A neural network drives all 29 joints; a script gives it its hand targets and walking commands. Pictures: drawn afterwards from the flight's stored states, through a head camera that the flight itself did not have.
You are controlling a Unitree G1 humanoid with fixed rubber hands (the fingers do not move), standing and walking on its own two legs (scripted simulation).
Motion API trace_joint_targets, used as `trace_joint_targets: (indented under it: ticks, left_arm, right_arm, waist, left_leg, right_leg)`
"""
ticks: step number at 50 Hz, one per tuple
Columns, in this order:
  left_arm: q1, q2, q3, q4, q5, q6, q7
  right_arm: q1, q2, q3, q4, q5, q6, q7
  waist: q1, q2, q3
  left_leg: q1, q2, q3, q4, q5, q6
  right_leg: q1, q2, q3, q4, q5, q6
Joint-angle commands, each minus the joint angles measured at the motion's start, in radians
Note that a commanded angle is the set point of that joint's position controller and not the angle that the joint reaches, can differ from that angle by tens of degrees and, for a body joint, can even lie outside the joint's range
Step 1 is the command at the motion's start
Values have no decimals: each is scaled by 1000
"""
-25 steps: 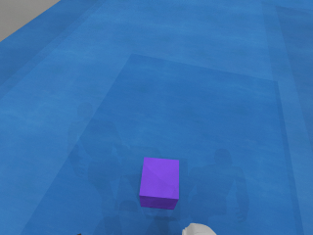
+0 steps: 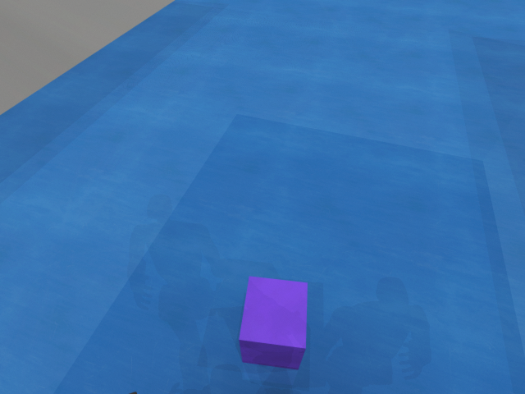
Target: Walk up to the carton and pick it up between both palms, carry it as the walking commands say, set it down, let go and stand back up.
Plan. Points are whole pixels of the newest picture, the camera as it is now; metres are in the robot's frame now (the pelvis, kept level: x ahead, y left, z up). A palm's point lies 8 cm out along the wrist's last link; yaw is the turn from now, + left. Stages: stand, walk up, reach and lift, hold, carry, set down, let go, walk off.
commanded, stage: walk up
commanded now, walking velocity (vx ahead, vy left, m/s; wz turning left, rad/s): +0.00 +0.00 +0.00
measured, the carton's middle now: (274, 323) +0.45 -0.03 -0.64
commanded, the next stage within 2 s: none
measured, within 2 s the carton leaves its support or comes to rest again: neither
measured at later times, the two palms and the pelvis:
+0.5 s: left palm out of the picture +0.06 +0.25 -0.13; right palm out of the picture +0.03 -0.26 -0.13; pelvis -0.01 -0.01 +0.00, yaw +0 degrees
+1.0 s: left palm out of the picture +0.07 +0.26 -0.13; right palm out of the picture +0.04 -0.25 -0.13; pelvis +0.01 +0.00 +0.00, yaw +0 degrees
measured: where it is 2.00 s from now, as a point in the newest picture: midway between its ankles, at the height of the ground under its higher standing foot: outside the picture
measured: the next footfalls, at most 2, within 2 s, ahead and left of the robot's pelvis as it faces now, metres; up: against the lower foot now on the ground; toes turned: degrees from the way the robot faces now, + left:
none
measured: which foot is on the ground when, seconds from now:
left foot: down 0.00-1.00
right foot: down 0.00-1.00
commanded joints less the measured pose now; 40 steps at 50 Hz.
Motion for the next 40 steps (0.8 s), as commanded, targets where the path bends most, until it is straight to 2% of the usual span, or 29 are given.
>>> trace_joint_targets:
  ticks: [1,2,3,5,8,9,10,12,13,14,15,18,20,23,24,26,27,28,29,31,32,33,34,35,36,37,38,39,40]
  left_arm:
    - [59,85,36,12,3,-18,9]
    - [34,77,32,4,-1,-13,6]
    - [35,84,37,17,-1,-8,14]
    - [61,113,35,26,1,-13,19]
    - [32,80,39,11,1,-8,9]
    - [70,79,31,34,2,-6,15]
    - [49,98,33,17,4,-1,14]
    - [73,83,30,29,2,-7,10]
    - [82,99,31,27,8,-5,5]
    - [86,105,38,19,7,-7,6]
    - [45,107,38,18,5,-6,6]
    - [77,89,28,10,-1,-4,15]
    - [75,106,39,9,2,-10,12]
    - [56,110,30,3,6,-17,11]
    - [55,115,36,-16,-6,-23,14]
    - [57,81,23,12,1,-26,9]
    - [54,59,28,11,1,-22,9]
    - [89,62,32,15,-2,-24,11]
    - [57,93,33,4,-3,-23,16]
    - [43,84,36,-13,-8,-31,17]
    - [82,78,37,17,4,-30,21]
    - [58,95,36,15,1,-25,16]
    - [53,88,42,12,-3,-22,20]
    - [73,95,37,6,-3,-24,11]
    - [94,69,32,9,-1,-23,17]
    - [83,79,40,9,2,-27,12]
    - [76,106,50,1,5,-24,12]
    - [97,101,66,11,28,-16,18]
    - [123,146,70,16,45,-4,3]
  right_arm:
    - [4,-94,-8,-28,-17,-18,-16]
    - [-17,-118,-14,-34,-18,-24,-17]
    - [-7,-72,2,-25,-22,-23,-16]
    - [12,-102,-14,-26,-22,-19,-15]
    - [23,-94,2,-16,-19,-16,-14]
    - [40,-93,-8,-21,-15,-20,-12]
    - [20,-126,-14,-16,-20,-21,-15]
    - [-1,-77,-5,-16,-13,-19,-9]
    - [19,-104,-15,-12,-17,-22,-4]
    - [-27,-116,-13,-28,-22,-23,-12]
    - [4,-96,-15,-19,-21,-21,-13]
    - [-23,-122,-21,-34,-16,-33,-8]
    - [-2,-121,-22,-41,-15,-31,-8]
    - [28,-130,-31,-56,-19,-34,-11]
    - [23,-129,-35,-46,-24,-36,-13]
    - [38,-108,-30,-36,-17,-31,-9]
    - [-3,-95,-19,-44,-8,-26,-13]
    - [17,-74,-14,-25,-10,-26,-8]
    - [29,-102,-26,-40,-19,-31,-10]
    - [51,-104,-26,-44,-24,-34,-18]
    - [38,-109,-21,-11,-19,-26,-20]
    - [17,-127,-20,-30,-17,-25,-20]
    - [-26,-100,-14,-33,-23,-29,-10]
    - [9,-117,-32,-29,-18,-33,-12]
    - [3,-88,-14,-28,-22,-25,-13]
    - [-15,-89,-16,-29,-24,-26,-15]
    - [-8,-115,-17,-19,-14,-28,-14]
    - [11,-97,-12,-27,-31,-30,-14]
    - [69,-127,-22,-40,-41,-27,-2]
  waist:
    - [29,25,18]
    - [22,64,33]
    - [30,16,65]
    - [29,62,33]
    - [20,7,63]
    - [25,96,25]
    - [25,72,67]
    - [38,4,76]
    - [38,100,43]
    - [50,97,24]
    - [32,35,49]
    - [44,101,8]
    - [34,1,9]
    - [6,42,-35]
    - [27,46,-51]
    - [13,55,-17]
    - [19,128,-11]
    - [42,80,-37]
    - [23,19,-3]
    - [20,22,-55]
    - [22,88,-33]
    - [19,99,17]
    - [41,38,36]
    - [32,44,-17]
    - [48,109,8]
    - [41,95,-6]
    - [42,-35,-19]
    - [32,48,25]
    - [8,93,-81]
  left_leg:
    - [-98,28,-53,-226,64,72]
    - [-106,35,-63,-210,67,65]
    - [-125,15,-34,-228,71,61]
    - [-89,12,-25,-204,51,68]
    - [-132,30,-71,-227,-3,55]
    - [-88,29,-64,-245,0,63]
    - [-154,28,-94,-265,-78,63]
    - [-144,26,-67,-221,-31,64]
    - [-146,23,-51,-242,-44,60]
    - [-151,29,-60,-245,-49,58]
    - [-174,15,-39,-219,-39,50]
    - [-165,38,-68,-231,-4,67]
    - [-117,34,-75,-232,31,64]
    - [-33,23,-43,-186,112,59]
    - [-74,24,-44,-169,115,59]
    - [-64,33,-35,-176,98,77]
    - [-78,55,-77,-200,122,92]
    - [-68,44,-46,-193,135,74]
    - [-95,35,-45,-194,125,70]
    - [-65,41,-63,-192,182,57]
    - [-83,42,-43,-203,156,66]
    - [-90,65,-78,-230,133,73]
    - [-130,55,-76,-237,95,74]
    - [-110,47,-73,-227,62,75]
    - [-151,33,-38,-195,48,68]
    - [-139,33,-63,-212,54,77]
    - [-128,32,-49,-198,100,65]
    - [-167,40,-24,-185,6,51]
    - [-103,0,35,-141,-338,52]
  right_leg:
    - [93,-55,160,-184,-47,-2]
    - [81,-58,170,-185,-43,-5]
    - [95,-67,166,-198,-68,-8]
    - [64,-92,204,-213,-125,-20]
    - [51,-67,172,-213,-157,-6]
    - [61,-62,160,-194,-114,1]
    - [45,-47,146,-185,-146,10]
    - [21,-76,197,-217,-188,-3]
    - [38,-83,188,-198,-169,-10]
    - [71,-63,184,-177,-152,-8]
    - [70,-75,196,-209,-195,-4]
    - [80,-60,176,-162,-122,-2]
    - [64,-63,163,-165,-57,0]
    - [52,-86,190,-194,-22,-12]
    - [86,-90,203,-178,-31,-17]
    - [44,-89,186,-171,-8,-19]
    - [76,-83,168,-149,65,-11]
    - [94,-75,152,-145,75,-10]
    - [70,-76,155,-162,14,-4]
    - [110,-68,149,-146,83,-14]
    - [83,-72,152,-152,51,-8]
    - [59,-60,139,-131,5,-12]
    - [82,-51,138,-137,-17,-15]
    - [88,-63,149,-135,-15,-14]
    - [87,-67,153,-145,-47,-14]
    - [112,-79,162,-151,-22,-15]
    - [116,-74,160,-176,-11,-15]
    - [85,-86,163,-195,-121,-11]
    - [25,-109,280,-203,-545,-58]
